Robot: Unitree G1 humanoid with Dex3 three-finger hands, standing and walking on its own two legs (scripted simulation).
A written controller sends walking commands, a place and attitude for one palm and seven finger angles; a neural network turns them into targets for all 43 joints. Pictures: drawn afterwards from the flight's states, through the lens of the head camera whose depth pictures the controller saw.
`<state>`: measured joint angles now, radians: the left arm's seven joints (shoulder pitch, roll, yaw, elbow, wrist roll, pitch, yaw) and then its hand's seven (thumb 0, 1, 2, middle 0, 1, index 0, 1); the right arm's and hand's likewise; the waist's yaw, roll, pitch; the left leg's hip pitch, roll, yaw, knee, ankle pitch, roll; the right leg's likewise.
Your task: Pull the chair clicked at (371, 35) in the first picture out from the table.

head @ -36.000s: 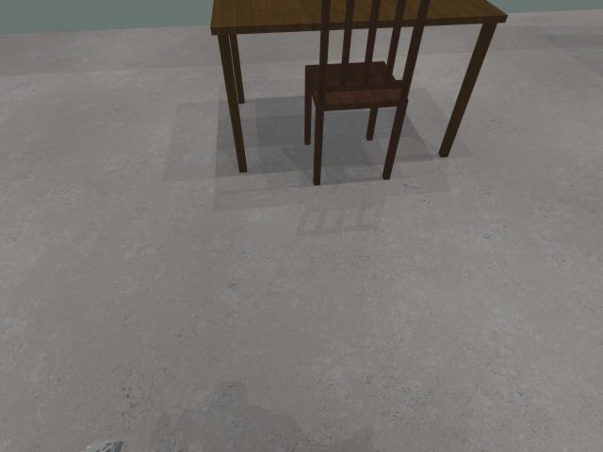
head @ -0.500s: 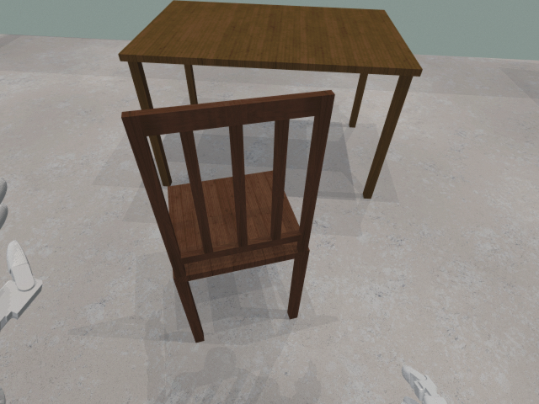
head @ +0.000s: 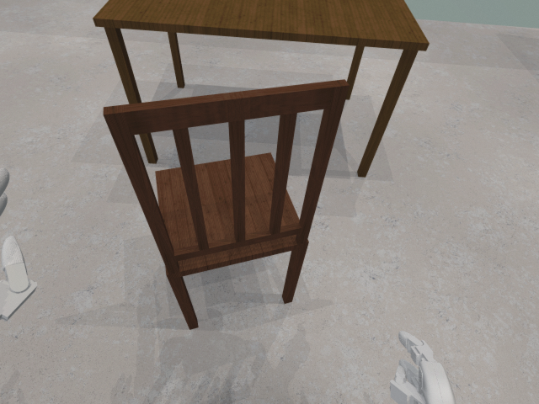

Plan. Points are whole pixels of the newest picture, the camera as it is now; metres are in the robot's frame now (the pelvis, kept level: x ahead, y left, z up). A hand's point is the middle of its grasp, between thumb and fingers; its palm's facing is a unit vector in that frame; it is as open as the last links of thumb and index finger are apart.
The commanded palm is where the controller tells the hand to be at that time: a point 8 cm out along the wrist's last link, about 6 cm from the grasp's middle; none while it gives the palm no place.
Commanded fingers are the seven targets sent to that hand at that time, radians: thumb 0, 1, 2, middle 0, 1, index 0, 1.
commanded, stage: stop stepping back and stand still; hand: left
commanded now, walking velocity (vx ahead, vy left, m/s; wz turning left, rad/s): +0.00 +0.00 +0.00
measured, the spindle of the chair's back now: (238, 190) +0.52 +0.09 -0.05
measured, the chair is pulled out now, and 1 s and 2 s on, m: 0.64 0.64 0.64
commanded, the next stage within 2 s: let the arm hang, fingers relaxed in 0.14 s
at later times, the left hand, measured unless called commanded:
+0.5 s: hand out of the picture +0.08 +0.16 -0.16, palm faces -0.02 -0.99 -0.17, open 7.4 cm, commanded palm none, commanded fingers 0.00 0.90 0.90 -0.20 -0.30 -0.20 -0.30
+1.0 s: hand out of the picture -0.02 +0.15 -0.17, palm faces +0.05 -0.98 -0.20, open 7.3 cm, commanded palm none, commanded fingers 0.00 0.90 0.90 -0.20 -0.30 -0.20 -0.30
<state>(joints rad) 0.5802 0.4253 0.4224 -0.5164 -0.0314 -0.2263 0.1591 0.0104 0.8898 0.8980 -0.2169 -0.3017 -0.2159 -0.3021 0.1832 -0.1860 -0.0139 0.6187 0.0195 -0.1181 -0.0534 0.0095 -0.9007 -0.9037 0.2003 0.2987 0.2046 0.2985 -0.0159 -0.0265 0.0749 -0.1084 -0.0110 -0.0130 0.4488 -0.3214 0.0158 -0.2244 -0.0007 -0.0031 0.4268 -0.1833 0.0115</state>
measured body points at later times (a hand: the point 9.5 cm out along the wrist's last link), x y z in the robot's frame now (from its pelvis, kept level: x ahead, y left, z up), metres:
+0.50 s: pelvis -0.01 -0.01 -0.01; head +0.02 +0.00 +0.44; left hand +0.08 +0.21 -0.15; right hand +0.08 -0.25 -0.14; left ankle -0.05 +0.11 -0.74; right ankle +0.03 -0.13 -0.74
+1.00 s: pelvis -0.01 -0.02 +0.00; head +0.00 -0.03 +0.45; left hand -0.02 +0.20 -0.16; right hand -0.07 -0.22 -0.16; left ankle -0.05 +0.11 -0.74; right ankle +0.03 -0.13 -0.74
